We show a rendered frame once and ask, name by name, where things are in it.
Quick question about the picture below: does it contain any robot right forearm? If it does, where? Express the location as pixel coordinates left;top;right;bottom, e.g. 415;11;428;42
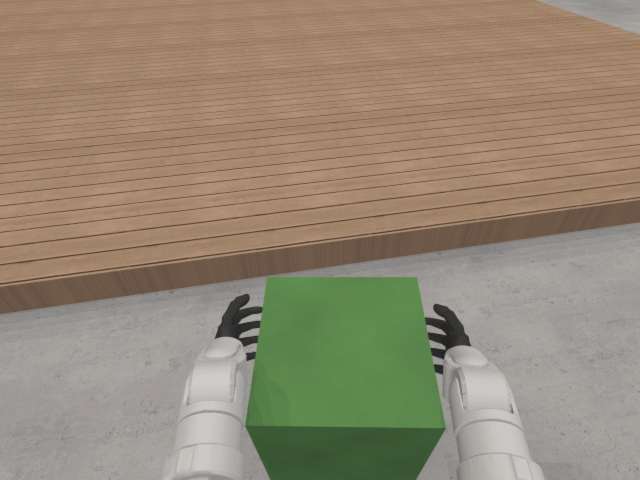
443;345;545;480

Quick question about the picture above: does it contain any robot left hand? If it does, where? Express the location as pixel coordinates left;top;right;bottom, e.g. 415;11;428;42
215;294;263;361

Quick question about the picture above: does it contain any carton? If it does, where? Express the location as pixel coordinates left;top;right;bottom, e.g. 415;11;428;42
245;277;446;480

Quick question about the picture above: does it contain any robot right hand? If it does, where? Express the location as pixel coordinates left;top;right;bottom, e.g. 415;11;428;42
425;304;471;374

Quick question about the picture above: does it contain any robot left forearm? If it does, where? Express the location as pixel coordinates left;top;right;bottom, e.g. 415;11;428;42
160;337;248;480

